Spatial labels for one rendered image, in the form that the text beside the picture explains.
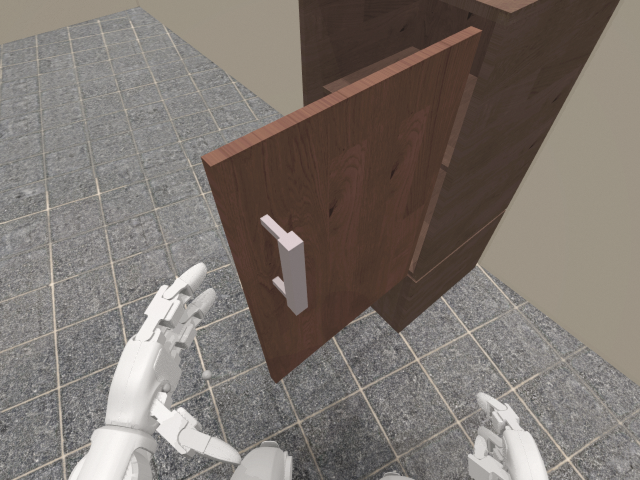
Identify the robot left thigh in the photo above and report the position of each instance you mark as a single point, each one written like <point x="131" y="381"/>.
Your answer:
<point x="265" y="463"/>

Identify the robot right hand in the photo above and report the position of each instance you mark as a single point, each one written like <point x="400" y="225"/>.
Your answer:
<point x="515" y="456"/>

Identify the robot left hand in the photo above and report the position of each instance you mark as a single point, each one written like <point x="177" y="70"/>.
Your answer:
<point x="151" y="359"/>

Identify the cupboard door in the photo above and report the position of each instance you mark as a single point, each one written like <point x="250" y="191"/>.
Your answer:
<point x="352" y="175"/>

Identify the left robot forearm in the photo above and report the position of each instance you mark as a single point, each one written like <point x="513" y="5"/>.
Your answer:
<point x="117" y="453"/>

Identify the handle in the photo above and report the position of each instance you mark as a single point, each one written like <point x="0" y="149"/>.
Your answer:
<point x="291" y="250"/>

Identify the robot left shin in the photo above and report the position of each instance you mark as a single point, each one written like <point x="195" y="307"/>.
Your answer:
<point x="270" y="444"/>

